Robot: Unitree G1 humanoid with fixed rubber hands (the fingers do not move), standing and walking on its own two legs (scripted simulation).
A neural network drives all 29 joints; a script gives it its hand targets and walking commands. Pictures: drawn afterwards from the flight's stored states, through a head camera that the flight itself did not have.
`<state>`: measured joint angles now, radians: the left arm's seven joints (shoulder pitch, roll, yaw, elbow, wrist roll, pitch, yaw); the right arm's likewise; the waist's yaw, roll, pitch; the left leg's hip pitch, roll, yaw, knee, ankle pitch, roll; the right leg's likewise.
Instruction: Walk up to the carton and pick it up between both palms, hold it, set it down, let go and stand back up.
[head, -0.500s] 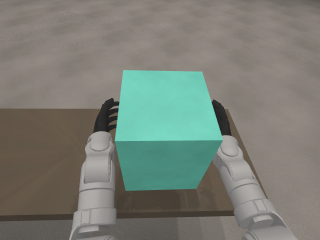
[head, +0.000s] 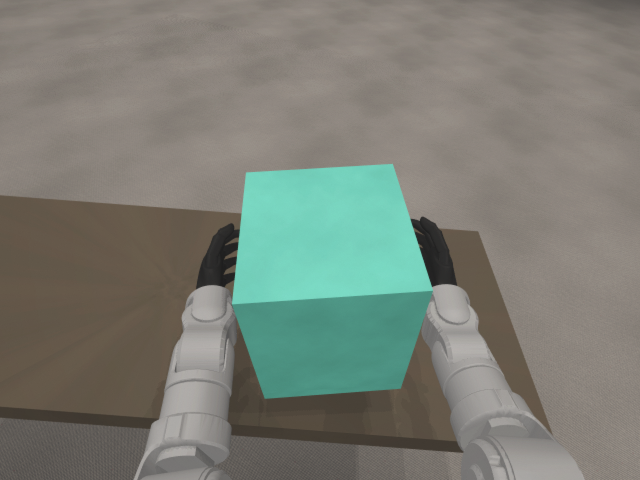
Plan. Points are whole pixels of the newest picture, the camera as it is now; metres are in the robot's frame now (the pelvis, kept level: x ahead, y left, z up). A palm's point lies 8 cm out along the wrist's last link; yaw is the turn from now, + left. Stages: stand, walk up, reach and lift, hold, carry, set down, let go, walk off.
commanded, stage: set down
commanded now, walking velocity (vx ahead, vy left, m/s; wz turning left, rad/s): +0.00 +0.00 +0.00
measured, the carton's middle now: (326, 285) +0.38 +0.00 +0.05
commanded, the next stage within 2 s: none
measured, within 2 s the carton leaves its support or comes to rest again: rests again in 1.74 s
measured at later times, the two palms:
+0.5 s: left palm (212, 311) +0.35 +0.15 +0.04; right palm (422, 287) +0.37 -0.14 +0.06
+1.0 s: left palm (247, 311) +0.36 +0.11 +0.02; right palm (450, 318) +0.34 -0.18 +0.02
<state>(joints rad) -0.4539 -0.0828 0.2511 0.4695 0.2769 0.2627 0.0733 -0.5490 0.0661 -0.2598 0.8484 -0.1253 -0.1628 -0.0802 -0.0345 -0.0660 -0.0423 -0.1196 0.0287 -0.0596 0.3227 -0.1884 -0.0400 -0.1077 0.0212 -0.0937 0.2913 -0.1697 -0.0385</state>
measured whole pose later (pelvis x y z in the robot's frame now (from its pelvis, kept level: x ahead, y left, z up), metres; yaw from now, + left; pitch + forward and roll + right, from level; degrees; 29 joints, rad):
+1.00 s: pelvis +0.00 +0.01 +0.00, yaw -7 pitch +5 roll +0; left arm -0.48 -0.20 0.37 0.67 0.37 0.01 0.12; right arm -0.53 -0.01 -0.28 0.94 -0.13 -0.29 -0.03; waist 0.04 0.00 0.00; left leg -0.22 0.05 0.07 0.33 -0.19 -0.03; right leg -0.26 0.04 0.01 0.32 -0.14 -0.03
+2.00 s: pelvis +0.00 +0.00 +0.00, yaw -3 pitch +11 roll +0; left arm -0.53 -0.15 0.46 0.84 0.36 -0.28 0.11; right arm -0.60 0.06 -0.49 1.04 -0.35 -0.41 -0.03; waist 0.01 -0.03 -0.06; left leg -0.36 0.05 0.02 0.33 -0.17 -0.04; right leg -0.38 0.03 -0.06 0.31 -0.13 -0.04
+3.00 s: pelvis -0.04 +0.00 -0.02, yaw -4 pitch +16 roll +0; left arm -0.45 0.12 0.10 1.03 -0.10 -0.35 0.14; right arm -0.56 -0.24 0.10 1.20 0.35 -0.38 -0.01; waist -0.01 -0.04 -0.18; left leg -0.63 0.05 -0.02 0.58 -0.22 -0.05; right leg -0.64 0.03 -0.05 0.56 -0.19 -0.05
